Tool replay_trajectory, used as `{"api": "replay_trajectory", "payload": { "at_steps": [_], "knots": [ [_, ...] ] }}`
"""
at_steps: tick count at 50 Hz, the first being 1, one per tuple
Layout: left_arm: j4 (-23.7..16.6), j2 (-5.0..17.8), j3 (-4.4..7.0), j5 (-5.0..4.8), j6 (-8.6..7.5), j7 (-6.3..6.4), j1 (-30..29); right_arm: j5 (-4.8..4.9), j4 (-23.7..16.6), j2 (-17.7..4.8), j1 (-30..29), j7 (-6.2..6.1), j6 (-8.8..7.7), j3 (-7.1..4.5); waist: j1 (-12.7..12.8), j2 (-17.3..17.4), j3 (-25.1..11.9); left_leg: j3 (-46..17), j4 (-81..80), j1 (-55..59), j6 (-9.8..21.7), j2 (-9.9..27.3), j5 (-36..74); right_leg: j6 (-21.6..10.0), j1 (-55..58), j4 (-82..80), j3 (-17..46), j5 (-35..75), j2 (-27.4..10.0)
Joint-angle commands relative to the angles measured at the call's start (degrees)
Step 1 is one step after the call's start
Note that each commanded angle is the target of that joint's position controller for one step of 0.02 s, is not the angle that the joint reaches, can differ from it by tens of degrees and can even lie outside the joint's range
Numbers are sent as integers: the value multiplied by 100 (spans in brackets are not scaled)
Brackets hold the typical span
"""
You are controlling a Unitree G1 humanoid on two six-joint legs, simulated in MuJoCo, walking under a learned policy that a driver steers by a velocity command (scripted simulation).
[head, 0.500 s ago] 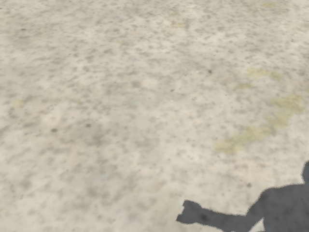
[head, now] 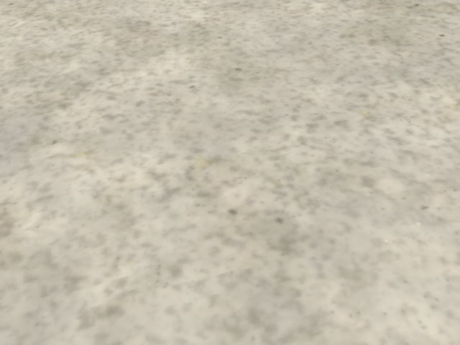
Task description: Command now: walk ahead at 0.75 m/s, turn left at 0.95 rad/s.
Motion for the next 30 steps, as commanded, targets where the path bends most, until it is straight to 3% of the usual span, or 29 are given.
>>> {"api": "replay_trajectory", "payload": {
  "at_steps": [1, 6, 9, 10, 11, 12, 13, 14, 15, 16, 17, 18, 19, 20, 21, 22, 24, 26, 28, 30],
  "knots": [
    [-295, 793, 174, 12, -139, -4, -18, -14, -513, -348, -825, 165, -49, -17, 109, -804, 906, 61, -207, -1001, 6, 91, 232, -387, 45, -1261, 870, -1260, -1509],
    [54, 794, 178, 30, -161, 93, 584, -36, -716, -215, -1703, 316, -110, 116, 403, -831, 1388, 605, -1476, -1157, 392, 397, -251, -437, 948, -1537, 102, -806, -1792],
    [348, 794, 153, 83, -102, 118, 950, -3, -883, -26, -2172, 337, -145, 258, 515, -814, 1576, 1095, -2178, -937, 787, 356, -909, -445, 1461, -1347, -475, 543, -1816],
    [394, 833, 138, 79, -74, 126, 868, 1, -865, 27, -2063, 301, -154, 295, 350, -810, 1479, 1326, -2512, -401, 963, 173, -1199, -383, 1428, -988, -809, 2076, -1729],
    [407, 935, 133, 52, -49, 137, 758, 16, -771, 30, -1741, 230, -161, 298, 94, -850, 1166, 1645, -2741, 492, 1136, -187, -1462, -327, 1279, -420, -1083, 4277, -1661],
    [438, 1133, 156, 35, 0, 137, 765, 51, -591, -94, -1099, 136, -187, 232, -273, -894, 646, 1910, -2689, 1535, 1253, -683, -1754, -364, 1167, 587, -1145, 6440, -1715],
    [383, 1382, 196, -39, 44, 115, 661, 85, -308, -306, -29, 62, -248, 111, -811, -934, 11, 1824, -2846, 3012, 1388, -1008, -1726, -390, 656, 1972, -1111, 7340, -1804],
    [222, 1430, 182, -75, 36, 69, 382, 48, 173, -657, 1411, -38, -287, -103, -1531, -622, -741, 1211, -3456, 5218, 1557, -1052, -1486, -223, -705, 3872, -1061, 6278, -1673],
    [-234, 534, -16, -30, -11, -98, 503, 80, 218, -1458, 1004, -145, -237, -302, -820, 1091, -850, -1723, -4386, 6876, 1982, 511, -3394, 152, -3523, 5836, -835, -149, -665],
    [-731, 732, -3, 8, -164, -145, -398, 144, -15, -1733, 1336, -218, -197, -363, -1087, 699, -1582, -4226, -5435, 7090, 2287, 1191, -3740, 299, -4245, 6913, 437, -980, -39],
    [-991, 853, -1, -32, -238, -139, -1152, 46, 210, -1635, 1423, -262, -195, -329, -1149, 134, -850, -3704, -5598, 6852, 2099, 1111, -2638, 186, -4870, 6858, 960, -329, -296],
    [-937, 671, -92, -61, -301, -107, -938, 60, 344, -1460, 1351, -324, -253, -284, -859, 11, -242, -3209, -5600, 6039, 2069, 1070, -1722, 135, -4725, 6452, 945, -117, -513],
    [-822, 651, -116, 9, -289, -92, -754, 48, 321, -1218, 1059, -371, -332, -204, -543, -271, 133, -2614, -5601, 5159, 1924, 795, -1295, 132, -4307, 5962, 987, -100, -717],
    [-744, 640, -123, 111, -193, -91, -462, 84, 277, -1007, 702, -397, -384, -104, -202, -258, 315, -2171, -5679, 4504, 1877, 502, -1059, 176, -3912, 5721, 1033, -190, -783],
    [-691, 652, -132, 177, -71, -105, -232, 127, 213, -861, 542, -394, -444, -26, -20, -41, 387, -2039, -5781, 3995, 1978, 388, -844, 258, -3627, 5517, 1046, -336, -826],
    [-692, 656, -125, 217, 37, -120, -264, 179, 233, -726, 537, -374, -516, 35, 57, -58, 541, -1917, -5889, 3707, 2028, 254, -723, 338, -3598, 5292, 1024, -532, -853],
    [-912, 567, -175, 210, 147, -137, -886, 193, 280, -708, 606, -332, -631, 64, 7, -62, 938, -1692, -6286, 3027, 2020, -9, -648, 465, -3583, 4509, 774, -311, -794],
    [-1208, 472, -237, 126, 125, -168, -1674, 147, 356, -772, 756, -317, -695, 51, -150, -12, 1241, -1644, -6473, 2764, 1949, -175, 77, 522, -3578, 3578, 613, 541, -595],
    [-1284, 374, -295, 71, 80, -218, -2011, 173, 439, -844, 861, -297, -725, 9, -284, 24, 1142, -1522, -6378, 2860, 1757, -281, 1142, 438, -3109, 2603, 596, 1518, -353],
    [-1348, 383, -307, 9, 37, -227, -2225, 262, 586, -932, 1053, -316, -760, -23, -438, 90, 911, -1665, -6370, 3268, 1599, -97, 2191, 259, -2580, 1974, 599, 2201, -142]
  ]
}}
